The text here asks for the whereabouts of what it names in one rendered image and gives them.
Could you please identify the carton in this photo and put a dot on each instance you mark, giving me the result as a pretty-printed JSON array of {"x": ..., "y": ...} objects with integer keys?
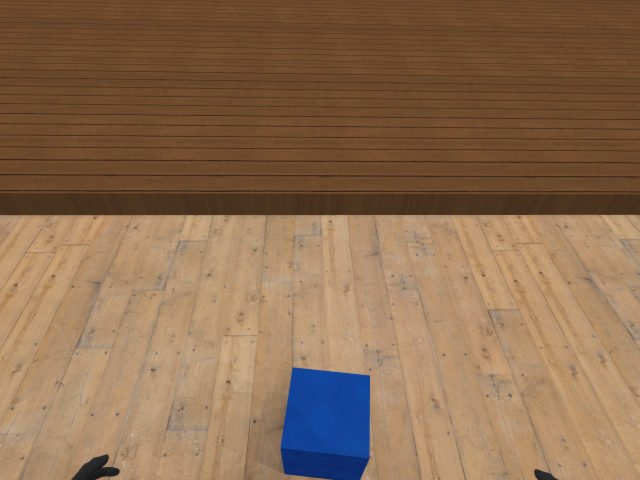
[{"x": 326, "y": 430}]

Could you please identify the left robot hand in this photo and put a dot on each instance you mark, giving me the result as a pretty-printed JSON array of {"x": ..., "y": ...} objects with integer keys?
[{"x": 94, "y": 469}]

